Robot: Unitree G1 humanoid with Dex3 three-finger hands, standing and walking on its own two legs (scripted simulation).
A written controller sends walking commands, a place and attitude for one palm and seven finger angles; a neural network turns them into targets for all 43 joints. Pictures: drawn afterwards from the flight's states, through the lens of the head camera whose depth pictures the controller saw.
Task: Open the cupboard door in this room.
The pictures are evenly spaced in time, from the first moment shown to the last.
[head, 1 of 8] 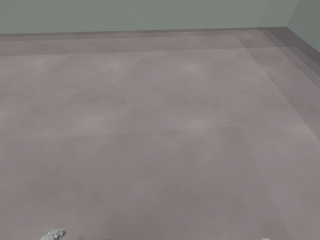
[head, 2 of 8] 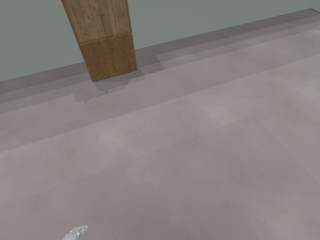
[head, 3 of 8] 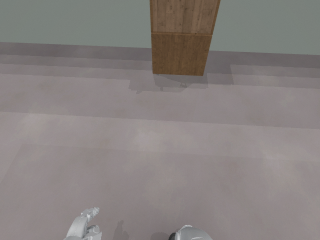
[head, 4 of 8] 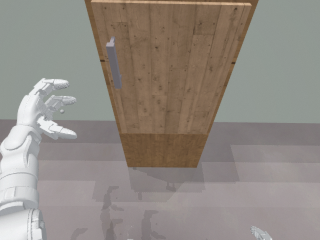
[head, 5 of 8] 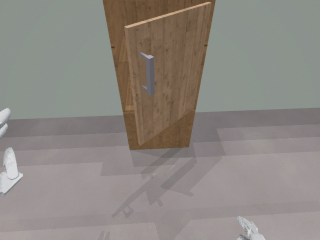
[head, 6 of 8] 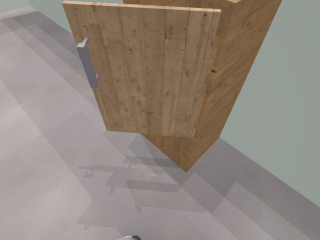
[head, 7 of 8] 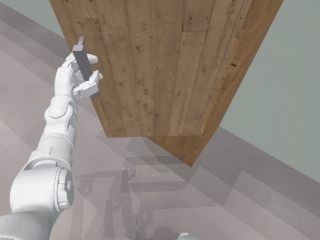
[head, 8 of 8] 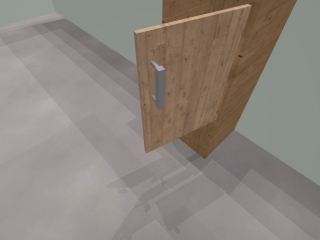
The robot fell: no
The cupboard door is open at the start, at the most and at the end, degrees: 0 78 76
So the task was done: yes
